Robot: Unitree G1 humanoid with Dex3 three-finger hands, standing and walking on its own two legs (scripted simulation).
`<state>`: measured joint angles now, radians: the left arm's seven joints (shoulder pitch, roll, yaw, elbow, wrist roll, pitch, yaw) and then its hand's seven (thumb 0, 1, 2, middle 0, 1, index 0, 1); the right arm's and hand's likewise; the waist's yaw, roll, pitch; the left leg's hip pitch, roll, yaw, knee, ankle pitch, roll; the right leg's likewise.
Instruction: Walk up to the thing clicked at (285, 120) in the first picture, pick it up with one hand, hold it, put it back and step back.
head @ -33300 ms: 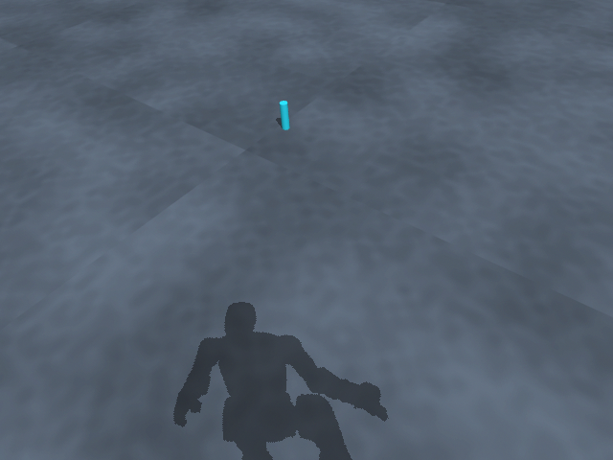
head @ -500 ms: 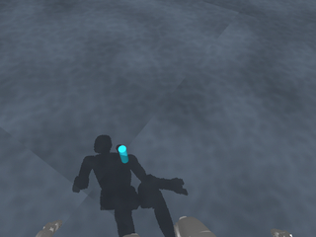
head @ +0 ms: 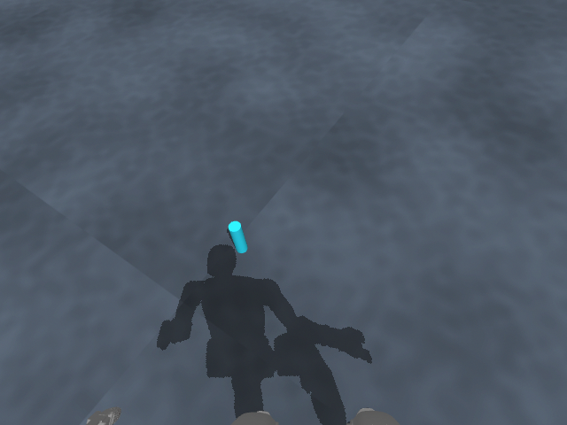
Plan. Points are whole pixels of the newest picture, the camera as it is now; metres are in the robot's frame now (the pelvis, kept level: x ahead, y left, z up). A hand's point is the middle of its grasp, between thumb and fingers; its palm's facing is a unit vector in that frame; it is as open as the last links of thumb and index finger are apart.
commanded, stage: step back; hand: left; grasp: from the side
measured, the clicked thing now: (238, 237) +0.81 +0.24 -0.67
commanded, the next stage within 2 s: stand in 1.56 s
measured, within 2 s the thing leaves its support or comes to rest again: neither
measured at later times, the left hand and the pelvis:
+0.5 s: hand out of the picture -0.10 +0.23 -0.14, palm faces -0.04 -0.91 -0.41, open 7.4 cm; pelvis -0.17 -0.03 +0.00, yaw -2 degrees
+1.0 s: hand out of the picture -0.16 +0.24 -0.14, palm faces +0.04 -0.92 -0.39, open 7.4 cm; pelvis -0.20 -0.03 +0.00, yaw +3 degrees
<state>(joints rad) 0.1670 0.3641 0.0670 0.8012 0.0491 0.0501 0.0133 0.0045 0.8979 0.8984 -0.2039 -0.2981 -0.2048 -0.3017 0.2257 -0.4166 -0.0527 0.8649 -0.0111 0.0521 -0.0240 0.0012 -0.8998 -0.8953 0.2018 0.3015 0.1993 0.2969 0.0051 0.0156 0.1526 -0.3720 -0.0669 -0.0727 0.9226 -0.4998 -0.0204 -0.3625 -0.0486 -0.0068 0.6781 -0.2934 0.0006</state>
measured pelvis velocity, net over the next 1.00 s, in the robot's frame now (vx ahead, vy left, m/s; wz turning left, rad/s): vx -0.20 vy -0.03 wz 0.04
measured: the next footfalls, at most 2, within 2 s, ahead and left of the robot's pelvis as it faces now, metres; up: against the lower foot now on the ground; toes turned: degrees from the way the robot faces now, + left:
left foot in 0.06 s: +0.00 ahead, +0.12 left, +0.00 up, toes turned -1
right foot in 0.38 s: -0.14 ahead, -0.14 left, +0.00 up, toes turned +2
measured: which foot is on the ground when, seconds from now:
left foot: up 0.00-0.04, down 0.06-0.40, up 0.42-0.68, down 0.70-1.00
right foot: down 0.00-0.08, up 0.10-0.36, down 0.38-1.00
